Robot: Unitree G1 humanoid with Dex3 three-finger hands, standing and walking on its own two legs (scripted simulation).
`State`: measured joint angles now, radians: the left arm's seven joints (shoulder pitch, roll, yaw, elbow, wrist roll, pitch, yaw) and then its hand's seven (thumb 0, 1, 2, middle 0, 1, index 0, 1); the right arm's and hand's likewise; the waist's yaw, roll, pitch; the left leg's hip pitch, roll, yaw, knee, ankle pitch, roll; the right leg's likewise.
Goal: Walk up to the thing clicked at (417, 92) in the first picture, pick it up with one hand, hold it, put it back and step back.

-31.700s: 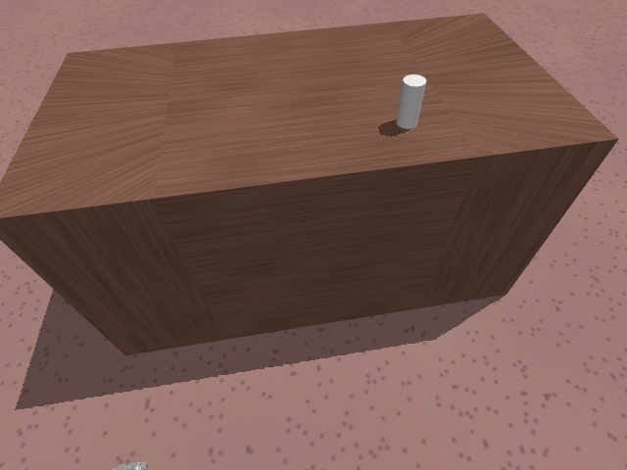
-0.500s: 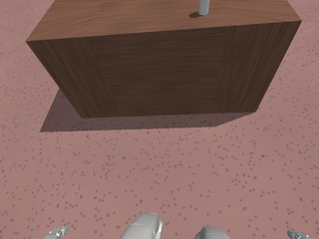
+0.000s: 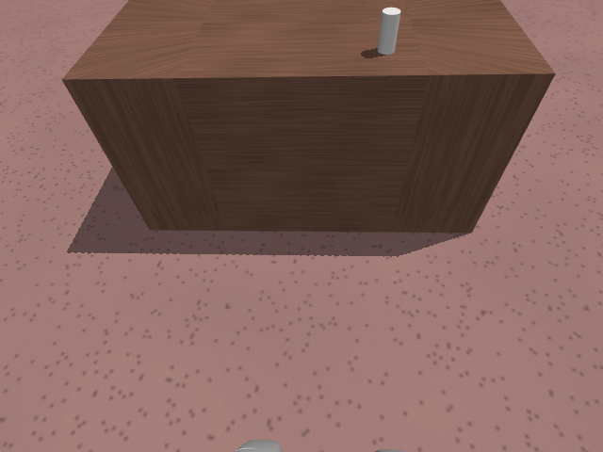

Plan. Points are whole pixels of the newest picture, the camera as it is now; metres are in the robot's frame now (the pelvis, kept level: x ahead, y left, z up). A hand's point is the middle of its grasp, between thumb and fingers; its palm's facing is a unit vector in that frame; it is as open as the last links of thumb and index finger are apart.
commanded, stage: step back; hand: right
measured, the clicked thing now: (388, 31) +1.15 -0.18 -0.01
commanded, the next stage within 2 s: stand in 0.50 s
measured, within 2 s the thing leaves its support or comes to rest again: neither
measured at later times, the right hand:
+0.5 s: hand (468, 436) +0.16 -0.20 -0.13, palm faces -0.02 +0.94 -0.33, open 7.4 cm
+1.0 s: hand out of the picture +0.11 -0.22 -0.13, palm faces +0.03 +0.94 -0.34, open 7.4 cm
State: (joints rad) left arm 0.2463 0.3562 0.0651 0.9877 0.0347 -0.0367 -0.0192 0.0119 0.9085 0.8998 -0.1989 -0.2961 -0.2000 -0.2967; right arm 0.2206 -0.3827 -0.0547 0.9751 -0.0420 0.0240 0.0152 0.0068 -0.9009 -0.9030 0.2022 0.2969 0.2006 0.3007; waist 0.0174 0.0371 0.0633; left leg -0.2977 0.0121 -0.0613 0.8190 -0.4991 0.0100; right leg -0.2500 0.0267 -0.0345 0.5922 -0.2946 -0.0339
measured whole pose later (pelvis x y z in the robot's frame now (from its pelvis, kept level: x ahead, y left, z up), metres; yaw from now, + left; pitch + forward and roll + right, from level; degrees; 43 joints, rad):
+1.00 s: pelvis +0.05 +0.04 +0.02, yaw -2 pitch -2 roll +0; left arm 0.10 0.35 0.00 1.14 0.01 -0.02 -0.01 0.01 0.91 0.90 -0.20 -0.30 -0.20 -0.30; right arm 0.08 -0.35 -0.02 1.16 -0.01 0.00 0.02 0.01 -0.90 -0.90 0.20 0.30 0.20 0.30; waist -0.01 -0.01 0.06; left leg -0.16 0.02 0.05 0.34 -0.15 0.00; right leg -0.08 -0.04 0.02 0.32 -0.22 0.04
